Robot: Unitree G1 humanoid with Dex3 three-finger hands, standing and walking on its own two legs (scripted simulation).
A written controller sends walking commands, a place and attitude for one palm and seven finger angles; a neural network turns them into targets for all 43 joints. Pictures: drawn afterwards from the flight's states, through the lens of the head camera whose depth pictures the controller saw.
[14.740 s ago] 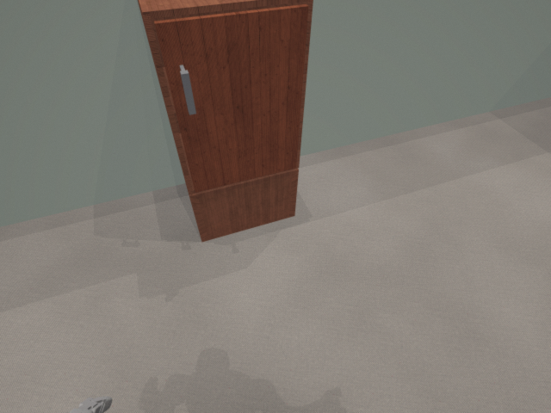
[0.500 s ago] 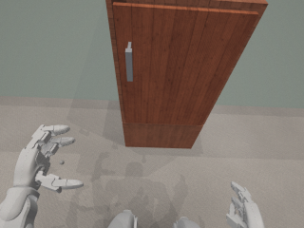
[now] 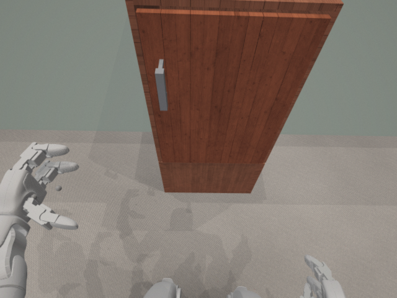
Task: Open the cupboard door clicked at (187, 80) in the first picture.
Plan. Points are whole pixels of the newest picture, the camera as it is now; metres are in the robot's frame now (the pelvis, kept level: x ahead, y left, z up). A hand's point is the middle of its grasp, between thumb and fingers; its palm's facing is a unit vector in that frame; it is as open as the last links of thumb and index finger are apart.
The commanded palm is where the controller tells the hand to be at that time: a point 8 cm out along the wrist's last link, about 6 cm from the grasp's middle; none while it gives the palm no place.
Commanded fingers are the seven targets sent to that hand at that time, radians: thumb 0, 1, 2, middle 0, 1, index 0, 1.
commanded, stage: raise the hand with hooked fingers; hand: left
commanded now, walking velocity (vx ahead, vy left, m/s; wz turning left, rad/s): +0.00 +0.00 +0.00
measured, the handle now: (162, 85) +0.60 +0.13 +0.05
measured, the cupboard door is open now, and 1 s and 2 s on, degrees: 0 0 0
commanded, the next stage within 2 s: move the hooked fingers beside the handle in 0.40 s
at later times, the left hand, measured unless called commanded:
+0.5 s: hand (68, 191) +0.29 +0.26 +0.06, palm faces +0.09 -1.00 -0.03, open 13.9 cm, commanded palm +0.27 +0.31 +0.06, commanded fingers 0.00 -0.50 0.30 -0.30 -1.20 -0.30 -1.20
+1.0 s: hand (93, 160) +0.36 +0.24 +0.05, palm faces +0.06 -1.00 -0.02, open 13.9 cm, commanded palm +0.34 +0.28 +0.05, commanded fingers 0.00 -0.50 0.30 -0.30 -1.20 -0.30 -1.20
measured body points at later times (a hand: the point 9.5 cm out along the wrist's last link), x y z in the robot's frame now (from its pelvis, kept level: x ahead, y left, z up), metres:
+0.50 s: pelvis +0.00 -0.01 +0.00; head +0.06 -0.01 +0.45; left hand +0.28 +0.31 +0.06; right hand +0.15 -0.26 -0.09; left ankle +0.01 +0.09 -0.68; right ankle +0.01 -0.12 -0.68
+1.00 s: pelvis +0.00 -0.01 +0.00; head +0.08 +0.00 +0.44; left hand +0.35 +0.29 +0.06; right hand +0.11 -0.27 -0.10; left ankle +0.01 +0.09 -0.68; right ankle +0.01 -0.12 -0.68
